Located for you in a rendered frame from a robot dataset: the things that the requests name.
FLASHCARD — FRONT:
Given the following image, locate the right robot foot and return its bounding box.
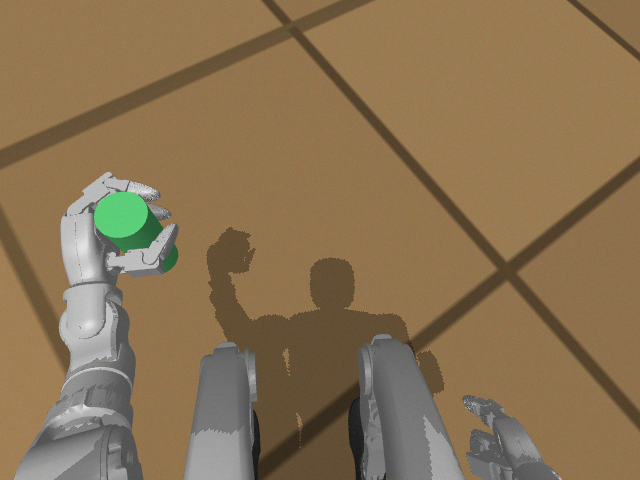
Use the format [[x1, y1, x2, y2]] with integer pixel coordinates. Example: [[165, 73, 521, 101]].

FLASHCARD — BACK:
[[348, 397, 386, 480]]

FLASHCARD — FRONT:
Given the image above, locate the left robot hand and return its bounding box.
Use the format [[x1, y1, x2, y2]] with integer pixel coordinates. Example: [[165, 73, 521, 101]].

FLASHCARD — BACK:
[[60, 172, 179, 287]]

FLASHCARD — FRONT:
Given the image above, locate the left robot arm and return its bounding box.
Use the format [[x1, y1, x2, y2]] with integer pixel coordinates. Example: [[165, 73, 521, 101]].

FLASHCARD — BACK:
[[14, 281, 144, 480]]

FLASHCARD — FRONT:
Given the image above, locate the can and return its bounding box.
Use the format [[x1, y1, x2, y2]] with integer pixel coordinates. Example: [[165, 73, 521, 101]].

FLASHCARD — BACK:
[[94, 192, 178, 273]]

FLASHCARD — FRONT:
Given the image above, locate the right robot hand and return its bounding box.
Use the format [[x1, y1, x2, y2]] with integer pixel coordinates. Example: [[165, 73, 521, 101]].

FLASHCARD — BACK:
[[463, 395, 545, 480]]

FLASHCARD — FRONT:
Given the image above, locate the right robot arm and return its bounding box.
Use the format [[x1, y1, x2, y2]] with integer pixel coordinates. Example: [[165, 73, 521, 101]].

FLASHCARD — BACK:
[[512, 462, 562, 480]]

